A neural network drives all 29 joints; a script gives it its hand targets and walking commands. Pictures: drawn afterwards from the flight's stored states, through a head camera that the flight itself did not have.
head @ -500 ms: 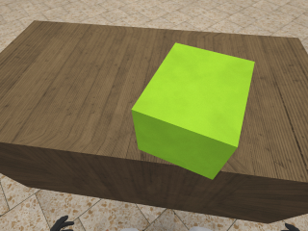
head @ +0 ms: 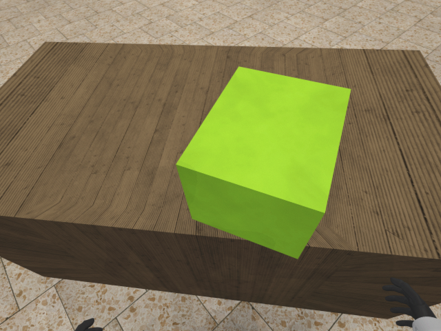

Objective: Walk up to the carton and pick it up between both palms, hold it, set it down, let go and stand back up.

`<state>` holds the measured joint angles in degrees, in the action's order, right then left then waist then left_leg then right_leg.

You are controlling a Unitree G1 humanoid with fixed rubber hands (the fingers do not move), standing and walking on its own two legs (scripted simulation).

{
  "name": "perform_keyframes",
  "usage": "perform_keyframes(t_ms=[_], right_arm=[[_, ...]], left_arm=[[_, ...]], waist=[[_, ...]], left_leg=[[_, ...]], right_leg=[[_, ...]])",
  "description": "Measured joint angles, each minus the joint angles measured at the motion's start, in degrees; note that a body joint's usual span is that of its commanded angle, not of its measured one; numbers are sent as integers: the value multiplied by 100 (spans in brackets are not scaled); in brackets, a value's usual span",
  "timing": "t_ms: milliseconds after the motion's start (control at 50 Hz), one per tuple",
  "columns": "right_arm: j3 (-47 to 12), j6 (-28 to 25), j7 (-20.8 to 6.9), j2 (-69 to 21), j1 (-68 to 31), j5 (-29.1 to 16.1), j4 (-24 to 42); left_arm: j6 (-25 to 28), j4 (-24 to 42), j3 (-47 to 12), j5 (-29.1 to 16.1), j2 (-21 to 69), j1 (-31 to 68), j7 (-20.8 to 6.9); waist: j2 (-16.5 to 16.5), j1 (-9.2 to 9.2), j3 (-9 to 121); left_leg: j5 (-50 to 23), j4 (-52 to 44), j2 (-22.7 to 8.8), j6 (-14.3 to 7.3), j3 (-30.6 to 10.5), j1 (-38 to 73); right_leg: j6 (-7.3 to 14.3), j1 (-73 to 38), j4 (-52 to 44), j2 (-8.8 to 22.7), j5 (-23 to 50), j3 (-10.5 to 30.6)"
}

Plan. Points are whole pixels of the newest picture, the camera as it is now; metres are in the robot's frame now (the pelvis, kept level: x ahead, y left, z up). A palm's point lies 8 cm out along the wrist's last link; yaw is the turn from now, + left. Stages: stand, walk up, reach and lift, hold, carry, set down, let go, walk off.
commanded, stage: walk up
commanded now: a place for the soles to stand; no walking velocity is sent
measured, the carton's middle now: (266, 157) +0.44 -0.06 +0.02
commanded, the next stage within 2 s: none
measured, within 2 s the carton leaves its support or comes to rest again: neither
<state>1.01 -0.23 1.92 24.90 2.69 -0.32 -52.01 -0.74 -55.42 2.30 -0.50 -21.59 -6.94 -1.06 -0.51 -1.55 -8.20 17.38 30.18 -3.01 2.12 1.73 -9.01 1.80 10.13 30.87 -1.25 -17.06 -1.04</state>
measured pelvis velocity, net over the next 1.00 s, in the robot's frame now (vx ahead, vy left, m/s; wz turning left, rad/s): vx -0.02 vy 0.02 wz -0.12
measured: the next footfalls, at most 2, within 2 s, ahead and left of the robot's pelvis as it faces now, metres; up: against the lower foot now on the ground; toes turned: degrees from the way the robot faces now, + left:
none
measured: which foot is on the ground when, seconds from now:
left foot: down 0.00-1.00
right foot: down 0.00-1.00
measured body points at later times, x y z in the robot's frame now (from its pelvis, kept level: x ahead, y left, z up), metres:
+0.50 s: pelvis -0.02 +0.01 +0.01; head -0.01 +0.01 +0.46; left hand +0.11 +0.29 -0.12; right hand +0.03 -0.32 -0.11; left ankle -0.01 +0.14 -0.73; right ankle +0.00 -0.10 -0.73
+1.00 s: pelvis -0.02 +0.02 +0.01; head +0.00 +0.01 +0.45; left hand +0.10 +0.31 -0.12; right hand +0.04 -0.31 -0.11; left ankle -0.01 +0.14 -0.73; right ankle +0.00 -0.10 -0.73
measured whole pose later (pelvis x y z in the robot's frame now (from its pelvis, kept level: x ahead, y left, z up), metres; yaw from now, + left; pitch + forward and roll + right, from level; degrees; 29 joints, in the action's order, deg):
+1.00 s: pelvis -0.02 +0.02 +0.01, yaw -7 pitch -3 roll +0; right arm 2.0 -0.5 0.2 22.7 6.7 0.0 -56.2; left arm -0.8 -57.3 2.5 -0.4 -20.3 -8.7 -0.4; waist 0.1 0.3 -6.1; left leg 14.6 26.0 -4.0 1.0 8.2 -8.0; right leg 0.4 12.1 26.7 -2.8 -11.5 5.9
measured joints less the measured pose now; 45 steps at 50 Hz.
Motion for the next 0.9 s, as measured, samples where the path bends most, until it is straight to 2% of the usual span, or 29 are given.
perform_keyframes(t_ms=[380, 740, 900], right_arm=[[-1, -56, -118, -216, 475, 49, -697], [97, -56, -171, -285, 608, 63, -611], [113, -19, -184, -239, 477, 47, -476]], left_arm=[[0, -363, 1, -15, 207, 258, 9], [-11, -296, 38, 37, 126, -52, 35], [-3, -241, 52, 36, 107, -212, 51]], waist=[[123, 263, 274], [181, 234, 242], [77, 195, 220]], left_leg=[[-400, -624, -13, -38, 345, 320], [-398, -518, -43, -108, 551, 167], [-265, -351, -122, -92, 610, 92]], right_leg=[[-49, -98, -435, -31, 424, 322], [-119, 123, -399, -80, 563, 564], [-106, 189, -341, -160, 525, 638]])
